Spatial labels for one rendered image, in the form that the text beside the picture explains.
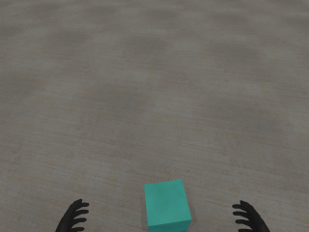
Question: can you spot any left robot hand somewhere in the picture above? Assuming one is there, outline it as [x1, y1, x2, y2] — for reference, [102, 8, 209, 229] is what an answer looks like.
[55, 199, 90, 232]

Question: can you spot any carton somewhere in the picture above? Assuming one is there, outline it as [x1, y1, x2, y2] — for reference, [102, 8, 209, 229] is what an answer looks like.
[144, 179, 192, 232]

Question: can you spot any right robot hand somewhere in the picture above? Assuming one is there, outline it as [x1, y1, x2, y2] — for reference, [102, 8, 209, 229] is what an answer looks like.
[232, 200, 270, 232]

